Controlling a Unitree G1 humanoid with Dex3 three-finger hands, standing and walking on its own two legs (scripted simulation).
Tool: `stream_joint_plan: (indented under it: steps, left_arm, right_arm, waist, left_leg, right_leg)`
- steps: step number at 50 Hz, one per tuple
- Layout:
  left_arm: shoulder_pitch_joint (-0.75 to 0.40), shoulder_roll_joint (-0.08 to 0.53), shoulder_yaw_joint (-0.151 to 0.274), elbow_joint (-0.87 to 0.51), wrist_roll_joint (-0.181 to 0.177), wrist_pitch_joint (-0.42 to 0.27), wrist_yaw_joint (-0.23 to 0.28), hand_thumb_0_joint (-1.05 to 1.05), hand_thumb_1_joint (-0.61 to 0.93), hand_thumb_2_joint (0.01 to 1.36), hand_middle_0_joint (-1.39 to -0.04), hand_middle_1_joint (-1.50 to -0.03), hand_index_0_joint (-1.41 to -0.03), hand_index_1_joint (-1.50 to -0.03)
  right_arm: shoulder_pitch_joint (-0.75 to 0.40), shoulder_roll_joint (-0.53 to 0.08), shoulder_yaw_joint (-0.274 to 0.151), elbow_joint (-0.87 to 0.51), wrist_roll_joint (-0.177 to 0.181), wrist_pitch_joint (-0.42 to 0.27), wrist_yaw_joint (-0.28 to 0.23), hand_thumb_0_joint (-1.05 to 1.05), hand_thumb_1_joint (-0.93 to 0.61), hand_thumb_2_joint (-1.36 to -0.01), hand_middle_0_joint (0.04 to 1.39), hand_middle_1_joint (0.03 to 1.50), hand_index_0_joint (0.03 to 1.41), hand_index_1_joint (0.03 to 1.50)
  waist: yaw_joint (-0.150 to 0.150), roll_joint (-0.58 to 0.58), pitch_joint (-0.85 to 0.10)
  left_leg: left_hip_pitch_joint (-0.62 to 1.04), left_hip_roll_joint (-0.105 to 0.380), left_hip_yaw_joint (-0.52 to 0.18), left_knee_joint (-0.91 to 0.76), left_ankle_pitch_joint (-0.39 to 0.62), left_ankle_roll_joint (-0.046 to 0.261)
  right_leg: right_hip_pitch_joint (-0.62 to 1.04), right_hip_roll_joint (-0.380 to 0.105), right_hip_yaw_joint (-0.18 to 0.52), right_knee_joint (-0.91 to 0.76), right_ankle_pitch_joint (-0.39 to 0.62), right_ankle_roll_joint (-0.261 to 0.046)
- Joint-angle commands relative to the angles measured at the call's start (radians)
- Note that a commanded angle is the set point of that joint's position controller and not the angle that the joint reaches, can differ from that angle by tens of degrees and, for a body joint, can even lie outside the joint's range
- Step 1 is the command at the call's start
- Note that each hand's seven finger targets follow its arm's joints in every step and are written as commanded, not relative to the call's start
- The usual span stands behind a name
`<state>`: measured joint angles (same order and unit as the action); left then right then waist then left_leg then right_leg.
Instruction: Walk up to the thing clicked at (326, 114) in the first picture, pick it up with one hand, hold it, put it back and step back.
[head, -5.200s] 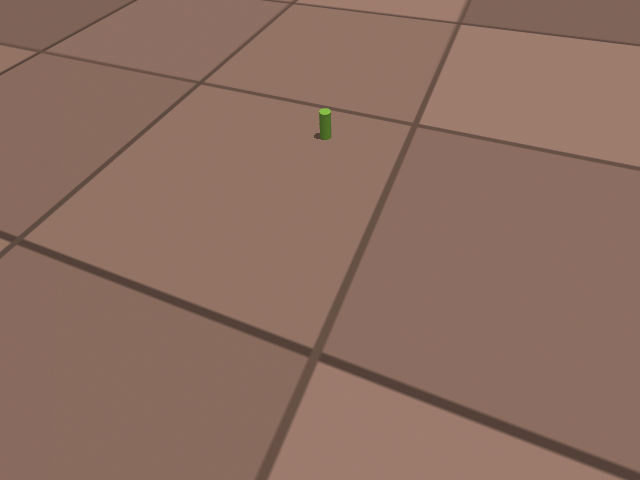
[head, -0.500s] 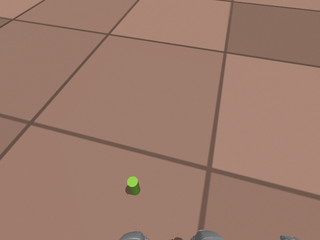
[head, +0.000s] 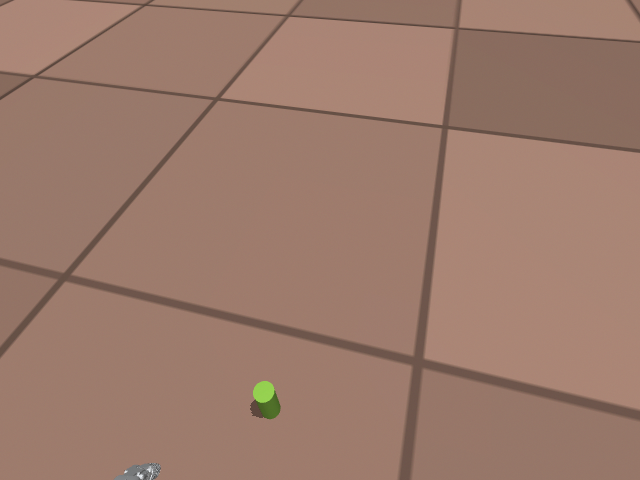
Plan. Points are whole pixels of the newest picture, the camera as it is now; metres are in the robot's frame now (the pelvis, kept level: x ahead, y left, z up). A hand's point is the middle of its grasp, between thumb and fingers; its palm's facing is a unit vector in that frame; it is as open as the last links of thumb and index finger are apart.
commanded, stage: walk up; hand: left
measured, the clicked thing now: (267, 400) +0.44 +0.21 -0.70
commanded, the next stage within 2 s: stand in 0.88 s
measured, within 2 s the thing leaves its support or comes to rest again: neither
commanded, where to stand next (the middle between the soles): +0.08 +0.00 m, yaw +1 degrees
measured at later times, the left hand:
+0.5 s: hand out of the picture +0.10 +0.25 -0.15, palm faces -0.02 -0.94 -0.33, open 7.4 cm
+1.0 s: hand out of the picture +0.12 +0.24 -0.15, palm faces -0.03 -0.94 -0.34, open 7.4 cm
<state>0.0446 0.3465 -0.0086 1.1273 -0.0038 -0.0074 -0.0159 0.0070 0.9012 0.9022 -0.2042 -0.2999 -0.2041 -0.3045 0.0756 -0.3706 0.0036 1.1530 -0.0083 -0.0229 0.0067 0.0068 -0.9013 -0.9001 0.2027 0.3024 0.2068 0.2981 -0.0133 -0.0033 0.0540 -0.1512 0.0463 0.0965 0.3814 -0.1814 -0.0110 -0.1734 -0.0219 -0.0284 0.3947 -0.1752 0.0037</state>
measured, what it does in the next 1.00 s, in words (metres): stands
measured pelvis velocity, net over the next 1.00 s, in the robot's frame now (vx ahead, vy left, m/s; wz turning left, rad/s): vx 0.03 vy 0.00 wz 0.00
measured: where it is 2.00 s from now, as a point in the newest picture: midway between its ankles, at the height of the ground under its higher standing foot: outside the picture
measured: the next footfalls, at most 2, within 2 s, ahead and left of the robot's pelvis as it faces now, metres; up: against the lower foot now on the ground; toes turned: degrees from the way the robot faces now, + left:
none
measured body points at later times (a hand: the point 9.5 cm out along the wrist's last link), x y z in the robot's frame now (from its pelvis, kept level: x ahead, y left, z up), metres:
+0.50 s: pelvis +0.02 +0.00 +0.00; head +0.03 -0.01 +0.45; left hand +0.10 +0.29 -0.13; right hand +0.09 -0.30 -0.13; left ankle +0.02 +0.13 -0.74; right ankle +0.03 -0.12 -0.74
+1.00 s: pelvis +0.03 +0.00 +0.01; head +0.04 -0.01 +0.45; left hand +0.12 +0.29 -0.13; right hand +0.11 -0.31 -0.13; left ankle +0.02 +0.13 -0.74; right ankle +0.03 -0.12 -0.74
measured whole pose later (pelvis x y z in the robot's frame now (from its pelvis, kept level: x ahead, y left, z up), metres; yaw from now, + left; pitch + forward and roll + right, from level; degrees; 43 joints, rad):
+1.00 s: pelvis +0.03 +0.00 +0.01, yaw +0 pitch -2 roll +0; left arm 0.07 0.34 0.00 1.15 0.01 0.00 -0.01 0.01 0.90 0.90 -0.20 -0.30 -0.20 -0.30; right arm 0.07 -0.35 -0.01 1.16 -0.01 -0.01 0.00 0.01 -0.90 -0.90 0.20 0.30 0.21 0.30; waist -0.02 0.00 0.05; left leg -0.09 0.05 0.09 0.29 -0.17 -0.02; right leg -0.11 -0.01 -0.03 0.31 -0.17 0.00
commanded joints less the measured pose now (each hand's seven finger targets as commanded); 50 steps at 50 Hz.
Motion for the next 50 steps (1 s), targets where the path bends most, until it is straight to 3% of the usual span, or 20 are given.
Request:
stream_joint_plan:
  steps: [1,12,17,23,26,43,46,50]
  left_arm:
    - [-0.038,0.215,0.050,-0.032,0.005,-0.021,0.013,0.000,0.900,0.900,-0.200,-0.300,-0.200,-0.300]
    - [-0.038,0.211,0.056,-0.014,0.011,-0.022,0.012,0.000,0.900,0.900,-0.200,-0.300,-0.200,-0.300]
    - [-0.027,0.203,0.056,-0.013,0.009,-0.021,0.014,0.000,0.900,0.900,-0.200,-0.300,-0.200,-0.300]
    - [-0.027,0.200,0.057,-0.013,0.010,-0.017,0.016,0.000,0.900,0.900,-0.200,-0.300,-0.200,-0.300]
    - [-0.012,0.198,0.060,-0.014,0.010,-0.018,0.017,0.000,0.900,0.900,-0.200,-0.300,-0.200,-0.300]
    - [-0.025,0.199,0.061,-0.033,0.014,-0.016,0.019,0.000,0.900,0.900,-0.200,-0.300,-0.200,-0.300]
    - [-0.023,0.204,0.053,-0.037,0.010,-0.024,0.024,0.000,0.900,0.900,-0.200,-0.300,-0.200,-0.300]
    - [-0.023,0.206,0.050,-0.038,0.008,-0.026,0.025,0.000,0.900,0.900,-0.200,-0.300,-0.200,-0.300]
  right_arm:
    - [-0.051,-0.198,-0.041,-0.040,0.000,-0.024,-0.008,0.000,-0.900,-0.900,0.200,0.300,0.200,0.300]
    - [-0.052,-0.199,-0.041,-0.037,0.001,-0.021,-0.009,0.000,-0.900,-0.900,0.200,0.300,0.200,0.300]
    - [-0.049,-0.199,-0.045,-0.037,0.001,-0.020,-0.012,0.000,-0.900,-0.900,0.200,0.300,0.200,0.300]
    - [-0.051,-0.193,-0.047,-0.034,-0.001,-0.016,-0.014,0.000,-0.900,-0.900,0.200,0.300,0.200,0.300]
    - [-0.051,-0.188,-0.046,-0.039,0.001,-0.017,-0.014,0.000,-0.900,-0.900,0.200,0.300,0.200,0.300]
    - [-0.049,-0.186,-0.049,-0.049,-0.001,-0.015,-0.015,0.000,-0.900,-0.900,0.200,0.300,0.200,0.300]
    - [-0.060,-0.183,-0.049,-0.053,-0.003,-0.011,-0.015,0.000,-0.900,-0.900,0.200,0.300,0.200,0.300]
    - [-0.050,-0.181,-0.045,-0.048,-0.004,-0.009,-0.013,0.000,-0.900,-0.900,0.200,0.300,0.200,0.300]
  waist:
    - [0.012,-0.007,-0.077]
    - [0.007,-0.010,-0.098]
    - [0.008,-0.005,-0.123]
    - [0.007,-0.007,-0.094]
    - [0.012,-0.007,-0.111]
    - [0.007,0.004,-0.098]
    - [0.003,0.003,-0.128]
    - [0.005,0.011,-0.121]
  left_leg:
    - [0.042,0.101,-0.108,-0.097,0.023,0.026]
    - [0.068,0.106,-0.106,-0.105,0.054,0.024]
    - [0.097,0.113,-0.101,-0.100,0.120,0.023]
    - [0.087,0.110,-0.101,-0.115,0.090,0.021]
    - [0.109,0.115,-0.099,-0.107,0.127,0.022]
    - [0.089,0.111,-0.096,-0.122,0.128,0.017]
    - [0.116,0.126,-0.101,-0.115,0.200,0.013]
    - [0.107,0.123,-0.102,-0.122,0.192,0.013]
  right_leg:
    - [-0.007,-0.117,0.122,-0.120,0.035,-0.030]
    - [0.022,-0.114,0.114,-0.143,0.076,-0.021]
    - [0.045,-0.115,0.105,-0.133,0.153,-0.019]
    - [0.030,-0.112,0.104,-0.139,0.120,-0.018]
    - [0.035,-0.111,0.100,-0.131,0.142,-0.017]
    - [0.062,-0.107,0.097,-0.131,0.169,-0.016]
    - [0.077,-0.124,0.098,-0.121,0.223,-0.019]
    - [0.085,-0.128,0.097,-0.128,0.218,-0.017]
